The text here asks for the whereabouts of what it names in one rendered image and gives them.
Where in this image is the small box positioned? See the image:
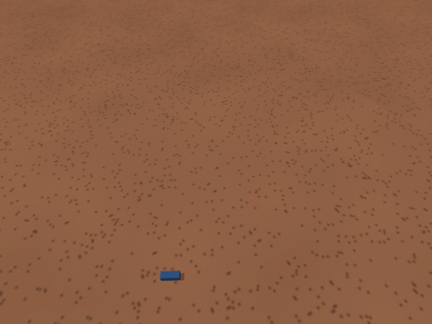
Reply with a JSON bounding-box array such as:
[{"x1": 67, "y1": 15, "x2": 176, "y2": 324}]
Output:
[{"x1": 160, "y1": 271, "x2": 181, "y2": 281}]

